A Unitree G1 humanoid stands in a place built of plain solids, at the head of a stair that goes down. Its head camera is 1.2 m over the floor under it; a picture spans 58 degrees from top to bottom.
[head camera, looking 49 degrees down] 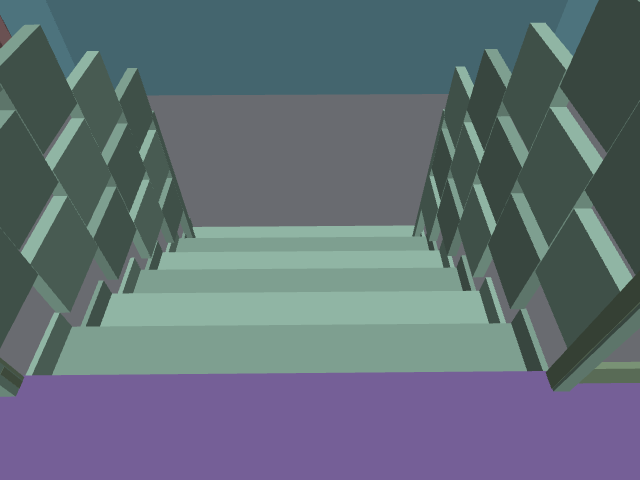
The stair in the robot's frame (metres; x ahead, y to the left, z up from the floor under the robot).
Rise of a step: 0.18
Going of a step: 0.26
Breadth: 1.62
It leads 1 degrees to the left of straight ahead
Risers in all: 7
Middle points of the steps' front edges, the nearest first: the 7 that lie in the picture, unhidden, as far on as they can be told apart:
0.53 0.10 0.00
0.79 0.10 -0.18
1.05 0.10 -0.35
1.31 0.10 -0.53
1.57 0.11 -0.70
1.83 0.11 -0.88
2.09 0.11 -1.05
